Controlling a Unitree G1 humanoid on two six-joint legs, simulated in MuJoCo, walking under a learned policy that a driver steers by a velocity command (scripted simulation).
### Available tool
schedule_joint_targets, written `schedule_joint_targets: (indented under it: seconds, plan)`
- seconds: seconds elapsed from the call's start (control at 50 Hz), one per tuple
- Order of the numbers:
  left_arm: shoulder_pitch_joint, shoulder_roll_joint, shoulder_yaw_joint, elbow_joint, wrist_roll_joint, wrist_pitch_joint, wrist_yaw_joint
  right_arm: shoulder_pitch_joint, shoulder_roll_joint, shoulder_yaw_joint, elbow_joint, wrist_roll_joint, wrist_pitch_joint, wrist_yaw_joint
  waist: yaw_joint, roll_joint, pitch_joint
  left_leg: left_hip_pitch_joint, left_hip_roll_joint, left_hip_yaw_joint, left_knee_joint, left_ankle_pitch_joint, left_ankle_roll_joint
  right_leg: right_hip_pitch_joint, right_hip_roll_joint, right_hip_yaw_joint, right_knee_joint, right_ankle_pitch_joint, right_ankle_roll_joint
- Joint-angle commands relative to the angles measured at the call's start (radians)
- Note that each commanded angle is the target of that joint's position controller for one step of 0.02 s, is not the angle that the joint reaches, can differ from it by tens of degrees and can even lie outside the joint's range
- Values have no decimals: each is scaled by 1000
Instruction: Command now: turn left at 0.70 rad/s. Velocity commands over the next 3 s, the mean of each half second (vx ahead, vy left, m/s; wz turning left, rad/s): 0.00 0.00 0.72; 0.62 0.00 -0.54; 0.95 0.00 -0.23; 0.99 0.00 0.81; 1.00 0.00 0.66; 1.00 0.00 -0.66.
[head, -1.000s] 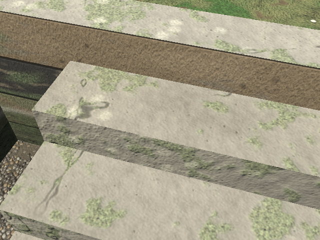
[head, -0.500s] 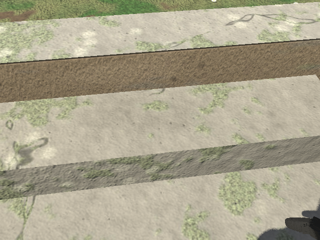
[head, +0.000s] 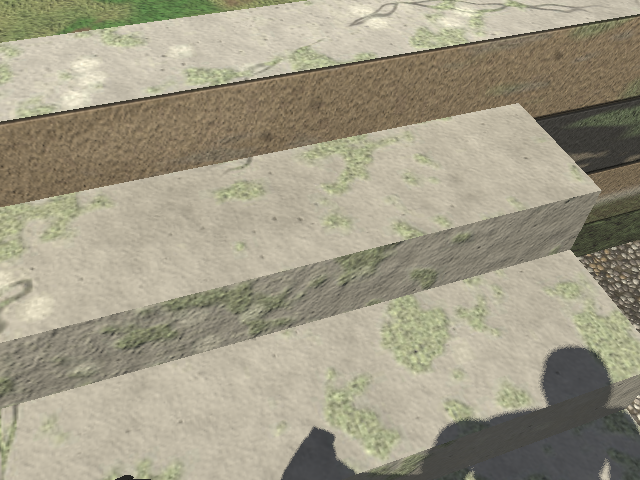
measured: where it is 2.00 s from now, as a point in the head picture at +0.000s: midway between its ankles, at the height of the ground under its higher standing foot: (356, 240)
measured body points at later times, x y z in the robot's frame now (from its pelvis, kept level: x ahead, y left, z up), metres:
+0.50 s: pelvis -0.08 -0.07 -0.08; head -0.07 -0.08 +0.37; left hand +0.00 +0.18 -0.18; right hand +0.17 -0.26 -0.19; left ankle -0.17 +0.13 -0.65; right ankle -0.10 -0.13 -0.83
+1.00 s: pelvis +0.03 -0.01 -0.10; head +0.05 +0.00 +0.35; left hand +0.27 +0.21 -0.16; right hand -0.06 -0.24 -0.24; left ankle -0.16 +0.09 -0.83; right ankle +0.12 -0.11 -0.53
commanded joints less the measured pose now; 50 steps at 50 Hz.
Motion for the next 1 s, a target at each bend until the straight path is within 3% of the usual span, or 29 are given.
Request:
schedule_joint_targets:
  seconds: [0.02, 0.06, 0.08, 0.1, 0.12, 0.14, 0.16, 0.18, 0.22, 0.26, 0.3, 0.4, 0.44, 0.48, 0.52, 0.54, 0.58, 0.64, 0.7, 0.72, 0.74, 0.76, 0.78, 0.8, 0.82, 0.86, 0.94, 0.98, 1.0]
  plan:
    - [90, 12, 9, -43, 7, 17, -44, -92, -184, -37, -106, 21, -3, -1, 92, 179, -1, -8, 105, -417, -241, 377, 185, 198, 18, -62, -475, 26, -35]
    - [337, -20, 1, 56, 4, 50, -83, -142, -209, -24, -114, 2, 40, -4, 177, 188, -13, -209, 59, -438, -153, 388, 131, 553, -23, -71, -698, 424, -93]
    - [404, -11, 2, 103, -19, 56, -114, -95, -206, -13, -87, 25, 69, -1, 194, 125, 31, -261, 17, -341, -43, 324, 78, 663, -75, -122, -968, 553, -140]
    - [341, -9, 4, 128, -33, 47, -143, 39, -200, -15, -29, 13, 99, 22, 132, 18, 39, -365, -46, -183, 185, 121, 33, 760, -144, -137, -1057, 622, -239]
    - [333, 145, 52, 146, -9, 21, -150, 95, -205, -43, -88, -1, 113, 63, 26, -205, -34, -716, -150, 48, 621, -222, -65, 951, -319, -46, -517, 1212, -440]
    - [181, 160, 61, 73, 50, 4, -150, 194, -184, -40, -37, 2, 112, 55, -13, -136, -149, -730, -82, 63, 1035, -78, -130, 813, -475, 0, -491, 1350, -544]
    - [9, 174, 67, -7, 53, -8, -136, 181, -143, -28, -35, -13, 100, 53, -43, -137, -168, -698, -46, 58, 1185, 42, -140, 668, -522, 45, -572, 1208, -545]
    - [-97, 142, 53, -63, 13, -18, -91, 120, -118, -22, -1, -31, 86, 54, -17, -121, -142, -663, 21, 20, 1212, 219, -140, 514, -543, 155, -685, 728, -542]
    - [-161, 83, 16, -100, -30, -43, -41, -22, -153, -48, 38, -27, 53, 66, 39, 25, 61, -527, 66, -18, 1096, 523, -101, 322, -371, 73, -858, 122, -418]
    - [-108, 90, 16, -88, -65, -43, -9, -111, -207, -81, 45, -14, 48, 97, 100, -8, 134, -418, 63, 16, 967, 535, -89, 314, -353, -2, -924, 166, -431]
    - [-5, 95, 22, -42, -66, -42, 0, -172, -183, -88, 50, -3, 41, 107, 149, -18, 142, -429, 74, 20, 836, 530, -65, 436, -351, -105, -926, 207, -409]
    - [97, 81, 19, 18, -21, -13, -47, -177, -181, -111, 78, 12, 33, 74, 167, -57, 86, -402, 54, -41, 776, 490, -30, 609, -398, -152, -866, 640, -467]
    - [10, -42, -33, 20, -33, -15, -92, -145, -176, -127, 126, 10, 37, 60, 115, -7, 78, -295, 80, -108, 551, 534, -34, 566, -327, -204, -825, 513, -384]
    - [-98, -99, -64, 20, -92, -49, -127, -105, -124, -126, 173, -18, 47, 84, 38, -19, 74, -81, 158, -24, 92, 468, -111, 490, -243, -249, -826, 286, -252]
    - [22, 138, 35, 101, -105, -40, -103, -151, -133, -120, 148, -53, 76, 108, 89, -130, 118, 126, 176, 261, -143, 186, -141, 350, -270, -172, -983, -251, -323]
    - [149, 245, 87, 155, -75, -28, -83, -185, -150, -118, 119, -64, 91, 105, 159, -161, 167, 65, 146, 301, -167, 108, -121, 400, -357, -44, -1055, -357, -417]
    - [257, 168, 72, 221, -49, -37, -74, -284, -145, -98, 52, -64, 109, 76, 206, -114, 144, -92, 228, 163, -176, 201, -46, 609, -521, 206, -1073, -370, -494]
    - [78, 32, 23, 190, -61, -78, -44, -303, -106, -68, 9, -96, 95, 73, 147, -69, 55, 85, 243, 204, -221, 58, 41, 561, -422, 125, -1032, -299, -424]
    - [-4, 105, 46, 165, -97, -56, -34, -222, -94, -75, 30, -87, 66, 84, 94, -35, 88, 432, 181, 290, -705, 111, 33, 419, -281, 8, -955, -140, -425]
    - [125, 191, 105, 228, -117, -30, 16, -90, -73, -76, 86, -38, 34, 62, 93, -97, 136, 527, 107, 360, -851, 272, 55, 397, -157, -92, -764, 177, -384]
    - [74, 167, 104, 205, -129, -32, 23, 86, -111, -87, 142, -39, 12, 40, 6, -31, 87, 775, 172, 264, -935, 441, 70, 239, -115, -146, -490, 369, -347]
    - [-14, 76, 91, 144, -147, -41, 18, 237, -205, -111, 191, -60, 5, 27, -48, 135, 15, 1071, 361, 71, -944, 602, 58, -93, -63, -171, -191, -10, -289]
    - [-6, -38, 71, 109, -127, -42, 23, 246, -278, -114, 198, -68, 7, 26, 24, 243, 14, 1184, 512, -45, -761, 1212, 34, -363, 0, -164, 127, -266, -256]
    - [49, -24, 71, 68, -120, -32, 24, 242, -286, -123, 156, -79, 12, 20, 8, 343, -115, 1126, 643, -228, -829, 644, 184, -437, -44, -107, 370, -243, -242]
    - [-78, -6, 78, 51, -109, -13, 28, 135, -222, -113, 165, -90, 7, 31, 49, 252, 54, 1029, 614, -166, -919, 243, 212, -610, -94, -94, 659, -206, -241]
    - [-182, -44, 69, -4, -107, -5, 31, 90, -68, -66, 194, -94, -13, 57, 85, 148, 217, 881, 534, -2, -934, 253, 173, -822, -64, -59, 1021, -214, -252]
    - [-256, -142, 30, -149, -99, 16, 44, 132, -19, -49, 327, -77, -61, 76, 198, 93, 334, 698, 517, 240, -1051, 443, 75, -956, -18, -14, 1164, -294, -307]
    - [-390, -114, 12, -248, -100, 30, 49, 69, -10, -34, 347, -44, -53, 77, 243, 49, 404, 404, 389, 456, -1200, 644, 8, -684, -17, -161, 706, -287, -308]
    - [-345, -71, 9, -253, -105, 51, 34, 79, -45, -33, 339, -27, -44, 46, 235, 81, 389, 281, 356, 488, -1274, 925, 60, -463, 12, -331, 518, -256, -287]
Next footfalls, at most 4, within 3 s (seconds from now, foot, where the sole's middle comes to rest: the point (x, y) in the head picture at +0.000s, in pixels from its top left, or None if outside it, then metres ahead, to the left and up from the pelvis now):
0.10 right None -0.06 -0.13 -0.86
0.76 left None -0.12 0.10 -0.86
1.10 right None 0.26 -0.06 -0.68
1.56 left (318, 414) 0.53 -0.06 -0.51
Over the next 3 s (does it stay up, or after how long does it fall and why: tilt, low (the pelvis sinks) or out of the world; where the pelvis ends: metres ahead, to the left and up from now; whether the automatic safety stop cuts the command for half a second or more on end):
stays up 1.60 0.28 0.62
